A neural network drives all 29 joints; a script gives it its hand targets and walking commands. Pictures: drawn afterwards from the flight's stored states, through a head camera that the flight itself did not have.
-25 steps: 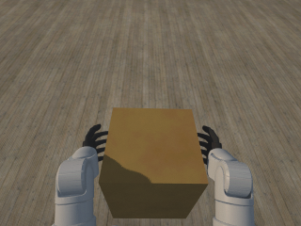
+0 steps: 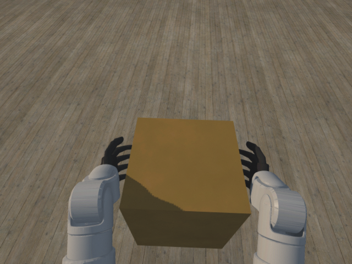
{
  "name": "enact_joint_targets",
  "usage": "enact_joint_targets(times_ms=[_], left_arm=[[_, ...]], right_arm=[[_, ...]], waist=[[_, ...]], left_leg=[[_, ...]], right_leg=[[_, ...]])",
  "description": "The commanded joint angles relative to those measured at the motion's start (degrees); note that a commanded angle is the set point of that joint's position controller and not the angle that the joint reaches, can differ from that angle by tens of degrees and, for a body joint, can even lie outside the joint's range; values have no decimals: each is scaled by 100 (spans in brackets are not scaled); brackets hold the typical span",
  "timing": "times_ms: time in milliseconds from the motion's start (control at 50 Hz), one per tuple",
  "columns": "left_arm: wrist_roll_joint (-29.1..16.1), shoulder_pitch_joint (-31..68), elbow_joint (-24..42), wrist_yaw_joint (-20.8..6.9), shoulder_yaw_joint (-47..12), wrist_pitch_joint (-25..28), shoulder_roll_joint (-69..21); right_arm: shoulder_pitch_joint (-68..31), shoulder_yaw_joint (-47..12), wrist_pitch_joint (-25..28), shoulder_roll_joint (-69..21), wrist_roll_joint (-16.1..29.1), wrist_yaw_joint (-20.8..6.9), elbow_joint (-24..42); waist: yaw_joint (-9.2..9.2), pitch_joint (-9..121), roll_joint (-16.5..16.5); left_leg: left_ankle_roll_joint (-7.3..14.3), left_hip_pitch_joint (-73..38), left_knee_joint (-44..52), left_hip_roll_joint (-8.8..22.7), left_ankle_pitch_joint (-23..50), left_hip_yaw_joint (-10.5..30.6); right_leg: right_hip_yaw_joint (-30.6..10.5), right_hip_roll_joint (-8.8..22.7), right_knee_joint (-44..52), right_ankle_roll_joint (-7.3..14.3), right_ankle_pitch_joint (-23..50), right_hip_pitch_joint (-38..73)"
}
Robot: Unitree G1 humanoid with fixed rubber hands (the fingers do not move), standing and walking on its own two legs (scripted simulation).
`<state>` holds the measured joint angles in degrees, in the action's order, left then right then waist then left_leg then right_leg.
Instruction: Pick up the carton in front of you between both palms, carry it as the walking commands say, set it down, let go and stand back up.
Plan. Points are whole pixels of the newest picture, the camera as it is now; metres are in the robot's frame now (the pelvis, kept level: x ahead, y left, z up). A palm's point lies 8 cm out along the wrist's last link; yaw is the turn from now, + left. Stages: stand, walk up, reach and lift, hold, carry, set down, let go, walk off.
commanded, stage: carry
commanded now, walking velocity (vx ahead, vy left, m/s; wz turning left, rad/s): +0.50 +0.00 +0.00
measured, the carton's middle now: (182, 187) +0.28 +0.00 +0.00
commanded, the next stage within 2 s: none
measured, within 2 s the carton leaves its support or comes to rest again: neither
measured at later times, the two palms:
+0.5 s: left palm (128, 76) +0.62 +0.18 +0.05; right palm (223, 80) +0.60 -0.12 +0.06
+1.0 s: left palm (147, 26) +0.90 +0.15 +0.09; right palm (224, 30) +0.89 -0.15 +0.08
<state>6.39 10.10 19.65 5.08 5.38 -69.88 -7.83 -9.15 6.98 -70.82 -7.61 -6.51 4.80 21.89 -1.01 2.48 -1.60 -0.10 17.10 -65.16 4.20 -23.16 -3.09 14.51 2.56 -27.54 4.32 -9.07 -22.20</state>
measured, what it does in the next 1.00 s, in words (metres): walks ahead: left foot, then right foot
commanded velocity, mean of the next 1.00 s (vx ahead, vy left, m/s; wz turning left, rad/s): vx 0.27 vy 0.00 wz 0.00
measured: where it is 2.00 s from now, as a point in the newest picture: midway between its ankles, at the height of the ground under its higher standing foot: (176, 183)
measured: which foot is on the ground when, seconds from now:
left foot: up 0.00-0.36, down 0.38-0.82, up 0.84-1.00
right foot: down 0.00-0.40, up 0.42-0.80, down 0.82-1.00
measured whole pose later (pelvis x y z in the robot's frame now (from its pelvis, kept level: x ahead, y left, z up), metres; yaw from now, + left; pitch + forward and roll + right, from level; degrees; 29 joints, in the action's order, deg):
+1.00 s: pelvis +0.62 +0.00 +0.01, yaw -1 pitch +3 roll +0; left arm 6.2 10.6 20.1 5.0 6.1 -69.0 -7.9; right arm -10.3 7.0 -69.9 -7.8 -6.7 4.6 21.5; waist -0.4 0.2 -2.2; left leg -1.7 13.9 -32.9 3.1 -27.7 -4.9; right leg 13.8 1.7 -21.9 4.5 -5.9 -19.4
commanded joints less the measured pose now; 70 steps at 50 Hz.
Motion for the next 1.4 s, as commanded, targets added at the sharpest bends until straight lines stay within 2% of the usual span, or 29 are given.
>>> enact_joint_targets(times_ms=[0, 100, 160, 260, 300, 340, 360, 380, 400, 420, 460, 500, 540, 600, 660, 720, 780, 800, 820, 840, 860, 920, 980, 1020, 1040, 1080, 1160, 1260, 1380], left_arm=[[-2427, 2569, 654, -1511, -4019, 49, -5280], [-2522, 2491, 857, -1571, -4048, 63, -5153], [-2416, 2173, 648, -1584, -3966, -3, -4969], [-2247, 2029, 348, -1587, -3909, -12, -4908], [-2244, 2112, 349, -1571, -3932, 10, -4937], [-2266, 2194, 393, -1554, -3977, 18, -4934], [-2243, 2213, 377, -1551, -4015, 24, -4895], [-2286, 2328, 492, -1544, -4108, -8, -4951], [-2297, 2383, 543, -1562, -4127, 23, -4949], [-2309, 2431, 448, -1567, -4189, 91, -5151], [-2360, 2449, 451, -1578, -4233, 240, -5486], [-2357, 2323, 473, -1546, -4302, 349, -5636], [-2306, 2085, 445, -1493, -4346, 438, -5671], [-2213, 1862, 482, -1418, -4386, 502, -5576], [-2242, 1945, 760, -1371, -4392, 459, -5347], [-2311, 2006, 951, -1367, -4336, 281, -5002], [-2315, 1975, 889, -1417, -4219, 87, -4737], [-2294, 2010, 843, -1442, -4143, 21, -4632], [-2258, 2065, 762, -1464, -4051, -32, -4528], [-2232, 1950, 507, -1477, -3964, -47, -4546], [-2269, 1810, 390, -1485, -3891, -31, -4643], [-2277, 2121, 368, -1518, -3900, 50, -5169], [-2344, 2369, 569, -1540, -3956, 118, -5319], [-2351, 2395, 640, -1539, -3965, 135, -5249], [-2337, 2434, 654, -1546, -3955, 116, -5197], [-2295, 2321, 427, -1543, -3957, 41, -5134], [-2217, 2200, 73, -1536, -3948, -29, -5003], [-2320, 2575, 132, -1542, -4024, 18, -5162], [-2346, 2575, 278, -1505, -4045, 36, -5173]], right_arm=[[-2730, -4277, 119, -5297, 2364, -1424, 390], [-2494, -4304, 226, -5370, 2213, -1282, 448], [-2231, -4268, 160, -5229, 2129, -1248, 321], [-2265, -4294, 95, -5161, 2215, -1356, 167], [-2374, -4294, 97, -5179, 2286, -1397, 176], [-2238, -4243, 120, -5203, 2284, -1423, 70], [-2181, -4195, 133, -5170, 2268, -1444, 19], [-2156, -4115, 195, -5095, 2186, -1484, -156], [-2087, -4141, 249, -5305, 2261, -1497, -217], [-2183, -4179, 292, -5409, 2342, -1504, -67], [-2303, -4255, 414, -5746, 2402, -1510, 59], [-2317, -4303, 500, -5836, 2426, -1517, 168], [-2116, -4318, 542, -5779, 2418, -1545, 206], [-1922, -4314, 559, -5572, 2422, -1588, 282], [-1915, -4287, 516, -5287, 2428, -1576, 503], [-1834, -4169, 386, -4973, 2311, -1491, 587], [-1883, -4076, 215, -4681, 2201, -1430, 541], [-1948, -4055, 163, -4586, 2171, -1419, 501], [-2122, -4061, 93, -4492, 2184, -1405, 508], [-2155, -4123, 7, -4540, 2243, -1391, 481], [-2118, -4136, -19, -4578, 2240, -1397, 408], [-2560, -4257, 77, -5096, 2303, -1434, 362], [-2641, -4343, 177, -5380, 2346, -1409, 428], [-2625, -4339, 189, -5364, 2354, -1390, 514], [-2624, -4319, 179, -5363, 2338, -1385, 468], [-2544, -4250, 109, -5219, 2273, -1404, 282], [-2231, -4124, 55, -5104, 2182, -1459, -201], [-2554, -4110, 121, -5262, 2258, -1478, -219], [-2571, -4122, 142, -5263, 2291, -1439, -47]], waist=[[3, 1937, 522], [24, 1627, 854], [8, 1274, 910], [-27, 738, 1056], [-7, 752, 1141], [167, 1275, 918], [271, 1683, 463], [291, 2318, -1013], [259, 2284, -1747], [233, 2155, -1218], [201, 2021, -213], [143, 2040, -398], [148, 1951, -581], [149, 1585, -608], [141, 1292, -775], [170, 1197, -874], [52, 1284, -483], [34, 1436, -268], [-12, 1967, 589], [-69, 2424, 1279], [-17, 2477, 1224], [55, 2198, 989], [73, 2388, 854], [94, 2370, 663], [94, 2197, 479], [58, 1993, 157], [88, 1939, 19], [89, 1872, -49], [103, 1980, -3]], left_leg=[[131, 1688, -55, 381, 599, 329], [-105, 1889, 1432, 275, 1156, -171], [-164, 1963, 2518, 200, 1625, -453], [12, 1613, 3584, -28, 2287, -833], [120, 1058, 3760, -104, 2280, -953], [154, -640, 4064, -554, 1813, -1403], [160, -1922, 4080, -118, 1384, -844], [995, -3369, 4553, 1614, 421, 1966], [1353, -3554, 5345, 2098, 1290, 3264], [1291, -3379, 5113, 2016, 2191, 2582], [894, -2725, 4884, 1662, 3293, 1385], [609, -2295, 5114, 1429, 2863, 714], [659, -2232, 5340, 1319, 2641, 408], [710, -2319, 5261, 1184, 3913, -130], [567, -2213, 5058, 952, 5019, -672], [378, -2166, 4806, 845, 5250, -939], [11, -1740, 3671, 613, 4858, -1196], [-187, -1254, 3182, 490, 4115, -1070], [-351, -332, 2157, 250, 1888, -823], [-406, 547, 1405, -165, -736, -379], [-330, 544, 1240, -142, -1181, -1], [-90, 117, 2981, 100, -1083, 175], [-168, -627, 3949, -39, 300, -247], [-232, -1163, 4464, 187, 1603, -270], [-216, -948, 4538, 479, 1802, -52], [-137, -991, 4022, 681, 2744, -27], [-141, -920, 3735, 567, 4026, -102], [-157, -1046, 3689, 563, 4669, -114], [-128, -1193, 3638, 534, 4757, -121]], right_leg=[[-2094, 1682, 1361, 276, 1393, 2814], [-1331, 1455, 1839, 373, 917, 2729], [-952, 1257, 1849, 323, 1321, 2834], [-538, 1138, 1731, 115, 2161, 2936], [-396, 1147, 1373, -4, 2696, 2942], [46, 835, -146, -240, 3314, 2508], [-8, 674, -1325, -377, 2300, 1636], [-261, 105, -3241, -685, 905, -128], [-792, -412, -4316, -659, -1765, -1212], [-1362, -26, -4906, -471, -1759, -1470], [-1492, 435, -4432, -286, -1163, -1419], [-1339, 497, -3689, -318, -689, -1078], [-1135, 434, -3158, -408, -521, -1130], [-781, 297, -2121, -520, -264, -1304], [-467, 87, -1028, -546, 275, -1017], [-210, -119, -266, -543, 1074, -416], [-3, -243, 964, -530, 2186, 1117], [-299, 137, 1000, -532, 3035, 1997], [-1389, 1300, 210, -119, 5645, 3244], [-2265, 2063, 70, 676, 6809, 4157], [-2392, 2119, 402, 876, 6129, 3782], [-1703, 1630, 909, 406, 3762, 2839], [-1187, 1310, 876, 194, 2476, 2439], [-878, 1063, 677, -44, 1652, 1954], [-727, 936, 555, -173, 1362, 1944], [-796, 809, 284, -265, 2132, 1798], [-811, 783, -314, -255, 3403, 1775], [-709, 677, -441, -361, 3141, 1576], [-692, 652, -432, -385, 3095, 1671]])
